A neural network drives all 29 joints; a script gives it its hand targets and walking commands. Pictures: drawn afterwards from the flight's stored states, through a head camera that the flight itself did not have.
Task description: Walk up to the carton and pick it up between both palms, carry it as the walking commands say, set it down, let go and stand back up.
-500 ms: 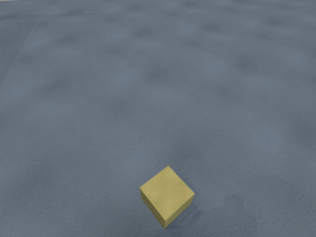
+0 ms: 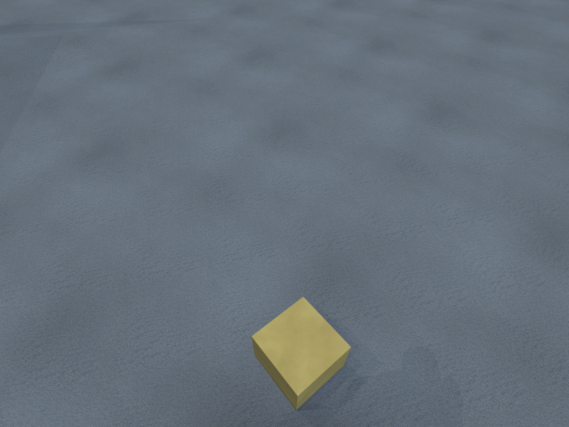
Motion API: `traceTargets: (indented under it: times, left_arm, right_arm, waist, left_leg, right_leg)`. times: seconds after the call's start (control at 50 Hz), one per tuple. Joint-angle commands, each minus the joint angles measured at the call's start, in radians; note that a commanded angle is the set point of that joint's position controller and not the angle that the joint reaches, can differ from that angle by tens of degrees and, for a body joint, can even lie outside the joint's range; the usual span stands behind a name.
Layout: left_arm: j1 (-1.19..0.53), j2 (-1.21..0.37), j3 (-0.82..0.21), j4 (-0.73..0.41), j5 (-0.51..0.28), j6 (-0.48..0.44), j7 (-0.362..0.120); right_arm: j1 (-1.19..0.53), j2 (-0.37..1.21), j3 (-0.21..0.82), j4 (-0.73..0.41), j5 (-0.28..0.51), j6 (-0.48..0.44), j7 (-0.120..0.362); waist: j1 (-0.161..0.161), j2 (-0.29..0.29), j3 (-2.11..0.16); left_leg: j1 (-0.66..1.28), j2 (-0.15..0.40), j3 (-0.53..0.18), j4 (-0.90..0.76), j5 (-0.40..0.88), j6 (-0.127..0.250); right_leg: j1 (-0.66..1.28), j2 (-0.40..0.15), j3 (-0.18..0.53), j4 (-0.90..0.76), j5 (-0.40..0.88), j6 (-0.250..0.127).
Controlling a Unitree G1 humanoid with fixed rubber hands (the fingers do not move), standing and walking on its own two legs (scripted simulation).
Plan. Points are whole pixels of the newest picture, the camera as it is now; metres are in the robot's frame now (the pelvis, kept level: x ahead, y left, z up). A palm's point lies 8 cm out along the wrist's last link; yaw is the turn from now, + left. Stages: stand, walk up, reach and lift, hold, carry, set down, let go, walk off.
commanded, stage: walk up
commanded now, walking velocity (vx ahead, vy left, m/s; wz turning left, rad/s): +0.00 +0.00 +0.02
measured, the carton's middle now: (299, 351) +0.48 -0.03 -0.68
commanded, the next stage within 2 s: none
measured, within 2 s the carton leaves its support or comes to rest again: neither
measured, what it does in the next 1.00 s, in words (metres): stands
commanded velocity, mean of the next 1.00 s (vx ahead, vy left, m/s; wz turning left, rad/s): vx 0.00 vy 0.00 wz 0.14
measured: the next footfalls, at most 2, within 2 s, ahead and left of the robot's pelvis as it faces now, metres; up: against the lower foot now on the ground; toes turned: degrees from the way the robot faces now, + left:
none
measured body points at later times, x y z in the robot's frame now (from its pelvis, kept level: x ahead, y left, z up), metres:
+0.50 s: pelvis +0.00 +0.00 +0.00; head +0.01 +0.00 +0.45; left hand +0.03 +0.24 -0.15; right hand +0.06 -0.24 -0.15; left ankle +0.02 +0.13 -0.73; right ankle +0.00 -0.12 -0.73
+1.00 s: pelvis +0.00 +0.02 +0.00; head +0.02 +0.01 +0.45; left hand +0.04 +0.26 -0.15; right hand +0.07 -0.23 -0.15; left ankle +0.02 +0.13 -0.73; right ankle +0.00 -0.12 -0.73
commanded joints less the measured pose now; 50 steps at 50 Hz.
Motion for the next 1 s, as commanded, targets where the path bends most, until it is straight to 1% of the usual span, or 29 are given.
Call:
traceTargets:
  times: [0.0, 0.02, 0.06, 0.14, 0.16, 0.2, 0.26, 0.3, 0.34, 0.36, 0.4, 0.48, 0.54, 0.6, 0.64, 0.66, 0.68, 0.74, 0.78, 0.8, 0.84, 0.88, 0.9, 0.92, 0.96, 0.98]
  left_arm:
    - [0.056, 0.100, 0.024, -0.113, 0.005, -0.016, 0.013]
    - [0.051, 0.107, 0.025, -0.113, 0.006, -0.016, 0.013]
    - [0.046, 0.108, 0.026, -0.114, 0.006, -0.018, 0.012]
    - [0.046, 0.105, 0.026, -0.115, 0.005, -0.017, 0.013]
    - [0.049, 0.105, 0.025, -0.115, 0.005, -0.018, 0.013]
    - [0.048, 0.102, 0.025, -0.113, 0.004, -0.017, 0.015]
    - [0.047, 0.101, 0.023, -0.110, 0.002, -0.016, 0.017]
    - [0.048, 0.099, 0.021, -0.109, -0.002, -0.017, 0.021]
    - [0.052, 0.101, 0.022, -0.107, 0.000, -0.016, 0.018]
    - [0.048, 0.100, 0.022, -0.105, -0.001, -0.017, 0.019]
    - [0.047, 0.103, 0.024, -0.106, 0.000, -0.017, 0.018]
    - [0.046, 0.104, 0.024, -0.106, 0.000, -0.016, 0.018]
    - [0.041, 0.100, 0.023, -0.107, 0.000, -0.013, 0.018]
    - [0.046, 0.102, 0.022, -0.106, -0.002, -0.010, 0.027]
    - [0.038, 0.121, 0.026, -0.111, -0.003, -0.005, 0.032]
    - [0.034, 0.129, 0.028, -0.112, -0.002, -0.003, 0.035]
    - [0.033, 0.134, 0.030, -0.112, -0.002, 0.000, 0.038]
    - [0.019, 0.153, 0.034, -0.111, -0.001, 0.005, 0.041]
    - [0.013, 0.164, 0.040, -0.110, -0.001, 0.010, 0.046]
    - [0.013, 0.156, 0.040, -0.109, -0.003, 0.012, 0.044]
    - [0.006, 0.131, 0.034, -0.104, -0.004, 0.009, 0.039]
    - [0.016, 0.110, 0.031, -0.100, -0.004, 0.009, 0.034]
    - [0.026, 0.092, 0.027, -0.094, -0.004, 0.007, 0.030]
    - [0.033, 0.078, 0.023, -0.090, -0.002, 0.005, 0.024]
    - [0.031, 0.074, 0.022, -0.089, 0.001, 0.002, 0.022]
    - [0.036, 0.071, 0.021, -0.085, 0.002, 0.001, 0.021]
  right_arm:
    - [0.010, -0.114, -0.043, -0.064, -0.015, -0.004, -0.005]
    - [0.007, -0.116, -0.044, -0.066, -0.014, -0.004, -0.004]
    - [0.011, -0.112, -0.044, -0.064, -0.014, -0.006, -0.005]
    - [0.012, -0.116, -0.045, -0.064, -0.014, -0.006, -0.005]
    - [0.013, -0.117, -0.045, -0.064, -0.014, -0.007, -0.005]
    - [0.015, -0.115, -0.043, -0.060, -0.014, -0.006, -0.005]
    - [0.009, -0.108, -0.039, -0.062, -0.015, -0.005, -0.003]
    - [0.008, -0.105, -0.035, -0.057, -0.016, -0.006, -0.001]
    - [0.002, -0.112, -0.038, -0.060, -0.014, -0.006, -0.001]
    - [0.005, -0.106, -0.036, -0.058, -0.015, -0.006, -0.001]
    - [0.010, -0.106, -0.036, -0.056, -0.014, -0.007, -0.002]
    - [0.020, -0.104, -0.036, -0.055, -0.013, -0.009, -0.004]
    - [0.020, -0.105, -0.035, -0.052, -0.014, -0.008, -0.003]
    - [0.003, -0.107, -0.033, -0.053, -0.017, -0.008, 0.002]
    - [-0.012, -0.110, -0.032, -0.061, -0.018, -0.006, 0.007]
    - [-0.018, -0.110, -0.033, -0.063, -0.019, -0.004, 0.009]
    - [-0.023, -0.108, -0.032, -0.064, -0.021, -0.002, 0.010]
    - [-0.020, -0.093, -0.028, -0.065, -0.019, 0.000, 0.013]
    - [-0.014, -0.090, -0.027, -0.063, -0.020, 0.000, 0.014]
    - [-0.001, -0.085, -0.026, -0.059, -0.021, -0.002, 0.014]
    - [0.028, -0.084, -0.023, -0.048, -0.018, -0.006, 0.010]
    - [0.044, -0.098, -0.025, -0.039, -0.017, -0.010, 0.008]
    - [0.041, -0.104, -0.026, -0.038, -0.017, -0.013, 0.006]
    - [0.042, -0.108, -0.026, -0.034, -0.015, -0.014, 0.003]
    - [0.035, -0.119, -0.030, -0.032, -0.014, -0.015, 0.002]
    - [0.028, -0.119, -0.031, -0.034, -0.014, -0.016, 0.001]
  waist:
    - [-0.004, 0.014, 0.017]
    - [-0.004, 0.004, 0.018]
    - [-0.008, 0.008, 0.014]
    - [-0.007, 0.015, 0.013]
    - [-0.005, 0.009, 0.011]
    - [-0.005, 0.024, 0.016]
    - [-0.004, 0.013, 0.024]
    - [-0.003, 0.026, 0.019]
    - [-0.001, 0.015, 0.020]
    - [-0.002, 0.015, 0.019]
    - [-0.003, -0.003, 0.014]
    - [-0.007, -0.007, 0.005]
    - [-0.005, 0.012, 0.018]
    - [0.003, 0.024, 0.018]
    - [0.005, 0.018, 0.023]
    - [0.008, 0.005, 0.023]
    - [0.007, 0.009, 0.026]
    - [0.002, -0.046, 0.026]
    - [-0.002, -0.061, 0.018]
    - [-0.008, -0.063, 0.017]
    - [-0.011, -0.064, 0.007]
    - [-0.005, -0.030, 0.003]
    - [0.000, -0.002, 0.003]
    - [0.006, 0.013, 0.010]
    - [0.014, 0.038, 0.009]
    - [0.016, 0.038, 0.004]
  left_leg:
    - [0.069, 0.090, -0.073, -0.172, -0.058, 0.021]
    - [0.071, 0.086, -0.070, -0.168, -0.052, 0.020]
    - [0.080, 0.078, -0.062, -0.161, -0.035, 0.018]
    - [0.078, 0.086, -0.070, -0.165, -0.033, 0.020]
    - [0.076, 0.088, -0.070, -0.161, -0.028, 0.019]
    - [0.064, 0.091, -0.077, -0.164, -0.024, 0.022]
    - [0.047, 0.087, -0.083, -0.163, -0.023, 0.024]
    - [0.031, 0.088, -0.094, -0.157, 0.003, 0.027]
    - [0.036, 0.084, -0.087, -0.156, -0.018, 0.026]
    - [0.034, 0.080, -0.086, -0.150, -0.001, 0.025]
    - [0.048, 0.076, -0.074, -0.143, 0.007, 0.021]
    - [0.066, 0.074, -0.069, -0.133, 0.038, 0.021]
    - [0.051, 0.083, -0.085, -0.149, 0.024, 0.024]
    - [-0.004, 0.087, -0.112, -0.144, 0.051, 0.034]
    - [-0.051, 0.073, -0.125, -0.127, 0.041, 0.040]
    - [-0.072, 0.067, -0.126, -0.112, 0.046, 0.042]
    - [-0.090, 0.058, -0.124, -0.100, 0.041, 0.044]
    - [-0.102, 0.021, -0.083, -0.055, 0.047, 0.034]
    - [-0.104, 0.010, -0.066, -0.030, 0.088, 0.034]
    - [-0.086, 0.012, -0.063, -0.035, 0.097, 0.032]
    - [-0.038, 0.028, -0.080, -0.073, 0.126, 0.030]
    - [-0.022, 0.064, -0.125, -0.127, 0.143, 0.041]
    - [-0.010, 0.083, -0.146, -0.162, 0.127, 0.046]
    - [-0.001, 0.096, -0.158, -0.193, 0.098, 0.048]
    - [-0.009, 0.111, -0.175, -0.214, 0.098, 0.056]
    - [-0.007, 0.109, -0.172, -0.211, 0.099, 0.058]
  right_leg:
    - [-0.118, -0.104, 0.163, -0.181, 0.137, -0.043]
    - [-0.115, -0.107, 0.168, -0.183, 0.148, -0.046]
    - [-0.119, -0.111, 0.178, -0.184, 0.159, -0.048]
    - [-0.118, -0.105, 0.167, -0.176, 0.148, -0.046]
    - [-0.112, -0.107, 0.160, -0.175, 0.160, -0.044]
    - [-0.107, -0.105, 0.151, -0.169, 0.154, -0.041]
    - [-0.099, -0.107, 0.145, -0.175, 0.132, -0.040]
    - [-0.083, -0.108, 0.128, -0.168, 0.132, -0.036]
    - [-0.083, -0.112, 0.141, -0.181, 0.133, -0.037]
    - [-0.080, -0.114, 0.141, -0.180, 0.134, -0.038]
    - [-0.082, -0.117, 0.150, -0.184, 0.151, -0.039]
    - [-0.089, -0.121, 0.157, -0.185, 0.154, -0.044]
    - [-0.086, -0.112, 0.138, -0.174, 0.128, -0.039]
    - [-0.042, -0.111, 0.105, -0.159, 0.112, -0.034]
    - [-0.012, -0.122, 0.097, -0.157, 0.084, -0.037]
    - [0.000, -0.131, 0.098, -0.160, 0.071, -0.041]
    - [0.013, -0.142, 0.098, -0.162, 0.067, -0.044]
    - [0.027, -0.178, 0.114, -0.197, 0.047, -0.059]
    - [0.038, -0.191, 0.110, -0.193, 0.044, -0.067]
    - [0.027, -0.189, 0.106, -0.189, 0.056, -0.065]
    - [0.009, -0.169, 0.101, -0.178, 0.088, -0.054]
    - [0.009, -0.135, 0.076, -0.148, 0.094, -0.037]
    - [0.007, -0.117, 0.075, -0.143, 0.088, -0.029]
    - [0.002, -0.105, 0.074, -0.146, 0.084, -0.022]
    - [0.023, -0.093, 0.060, -0.131, 0.091, -0.016]
    - [0.030, -0.093, 0.063, -0.132, 0.102, -0.016]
